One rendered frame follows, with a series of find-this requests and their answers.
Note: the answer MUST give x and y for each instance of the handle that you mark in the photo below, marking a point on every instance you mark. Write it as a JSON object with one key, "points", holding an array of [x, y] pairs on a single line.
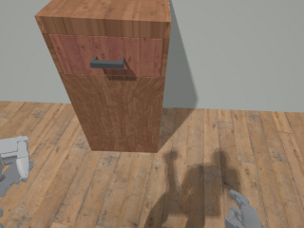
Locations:
{"points": [[106, 63]]}

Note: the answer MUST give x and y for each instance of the cabinet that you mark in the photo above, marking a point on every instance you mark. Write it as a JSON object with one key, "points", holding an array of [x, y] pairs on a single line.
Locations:
{"points": [[118, 113]]}

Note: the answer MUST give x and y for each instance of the drawer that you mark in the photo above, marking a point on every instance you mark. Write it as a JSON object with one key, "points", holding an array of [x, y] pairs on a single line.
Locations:
{"points": [[142, 55]]}

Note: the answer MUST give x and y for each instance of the robot right hand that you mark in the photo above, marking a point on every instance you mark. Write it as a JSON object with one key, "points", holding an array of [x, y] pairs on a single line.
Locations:
{"points": [[246, 217]]}

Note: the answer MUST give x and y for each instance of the robot left hand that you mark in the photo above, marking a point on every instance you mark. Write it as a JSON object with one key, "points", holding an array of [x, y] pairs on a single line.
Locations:
{"points": [[14, 152]]}

